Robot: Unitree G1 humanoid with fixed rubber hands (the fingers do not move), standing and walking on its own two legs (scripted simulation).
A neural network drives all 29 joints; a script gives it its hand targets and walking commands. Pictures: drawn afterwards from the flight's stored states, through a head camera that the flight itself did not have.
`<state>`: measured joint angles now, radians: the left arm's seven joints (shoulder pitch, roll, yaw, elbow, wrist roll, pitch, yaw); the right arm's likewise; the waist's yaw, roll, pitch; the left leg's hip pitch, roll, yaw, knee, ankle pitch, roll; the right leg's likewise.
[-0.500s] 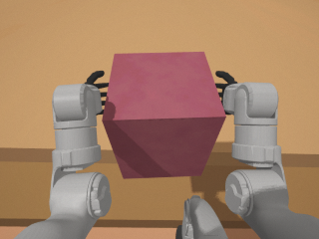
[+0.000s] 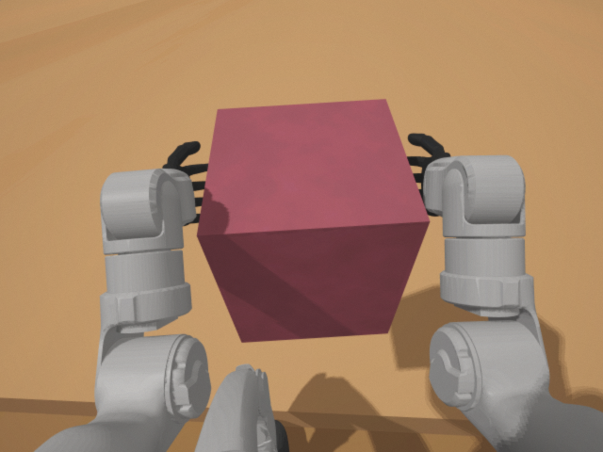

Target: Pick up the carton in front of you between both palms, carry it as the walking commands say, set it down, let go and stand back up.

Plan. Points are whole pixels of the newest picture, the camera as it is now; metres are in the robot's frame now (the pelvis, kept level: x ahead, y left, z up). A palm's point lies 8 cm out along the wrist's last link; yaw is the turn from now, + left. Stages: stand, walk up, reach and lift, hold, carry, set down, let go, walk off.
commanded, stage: carry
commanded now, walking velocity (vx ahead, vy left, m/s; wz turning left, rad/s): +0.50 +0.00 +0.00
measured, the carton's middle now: (308, 229) +0.38 +0.00 +0.12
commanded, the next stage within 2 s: none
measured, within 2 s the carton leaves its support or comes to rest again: neither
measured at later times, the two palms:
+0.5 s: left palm out of the picture +0.68 +0.13 +0.33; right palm out of the picture +0.66 -0.17 +0.34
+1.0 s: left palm out of the picture +0.94 +0.10 +0.45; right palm out of the picture +0.95 -0.20 +0.45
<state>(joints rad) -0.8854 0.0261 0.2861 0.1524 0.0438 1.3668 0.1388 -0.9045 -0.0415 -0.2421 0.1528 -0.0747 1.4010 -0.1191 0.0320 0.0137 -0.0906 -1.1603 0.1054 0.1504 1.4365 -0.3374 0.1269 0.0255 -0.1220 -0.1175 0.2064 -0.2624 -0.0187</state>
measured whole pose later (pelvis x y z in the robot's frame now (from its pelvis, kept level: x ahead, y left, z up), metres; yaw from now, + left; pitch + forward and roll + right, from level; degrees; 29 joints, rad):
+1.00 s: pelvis +0.57 -0.05 +0.26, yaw +1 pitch +5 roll +0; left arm -0.88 -0.01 0.28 0.13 0.07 1.35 0.15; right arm -0.87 -0.04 -0.27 0.11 -0.08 1.38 -0.11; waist 0.04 0.03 -0.09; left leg -0.73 0.07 0.06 0.86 -0.20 0.03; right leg -0.27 -0.02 -0.15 0.52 -0.33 -0.05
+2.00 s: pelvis +1.16 -0.05 +0.26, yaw +1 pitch +3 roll +0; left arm -0.18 -0.14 0.12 -0.33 0.11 1.22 0.09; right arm -0.17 0.13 -0.11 -0.36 -0.12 1.24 -0.10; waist 0.01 0.01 -0.15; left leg -0.53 0.08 0.17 0.51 -0.06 -0.01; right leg 0.04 -0.05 -0.19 0.27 -0.35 0.02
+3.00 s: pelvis +1.70 -0.05 +0.26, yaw +0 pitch +3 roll +0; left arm -0.14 -0.13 0.11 -0.34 0.11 1.20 0.08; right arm -0.14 0.13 -0.08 -0.34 -0.12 1.21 -0.09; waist 0.01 -0.02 -0.13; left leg -0.34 0.06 0.19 0.48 -0.18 0.03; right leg -0.19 -0.07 -0.21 0.49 -0.34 0.00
